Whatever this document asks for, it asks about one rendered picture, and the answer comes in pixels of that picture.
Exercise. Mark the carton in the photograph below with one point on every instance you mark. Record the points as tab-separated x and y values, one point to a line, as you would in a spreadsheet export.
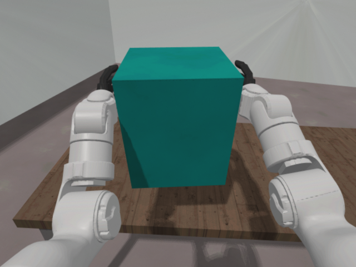
177	108

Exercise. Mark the table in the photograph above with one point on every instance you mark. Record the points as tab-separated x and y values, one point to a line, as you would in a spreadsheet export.
240	209

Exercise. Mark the robot right upper arm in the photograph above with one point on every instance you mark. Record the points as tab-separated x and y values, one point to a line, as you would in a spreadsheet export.
309	203

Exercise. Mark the robot left hand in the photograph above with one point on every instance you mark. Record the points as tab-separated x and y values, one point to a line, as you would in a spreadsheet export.
106	79

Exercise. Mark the left robot forearm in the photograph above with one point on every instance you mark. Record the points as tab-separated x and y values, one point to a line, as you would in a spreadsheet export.
91	140

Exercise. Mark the right robot forearm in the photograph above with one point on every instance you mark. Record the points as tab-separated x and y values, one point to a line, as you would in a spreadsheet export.
285	148

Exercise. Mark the robot left upper arm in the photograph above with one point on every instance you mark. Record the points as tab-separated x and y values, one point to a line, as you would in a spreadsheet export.
83	222

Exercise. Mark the robot right hand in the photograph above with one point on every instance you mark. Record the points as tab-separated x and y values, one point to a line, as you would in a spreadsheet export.
247	74

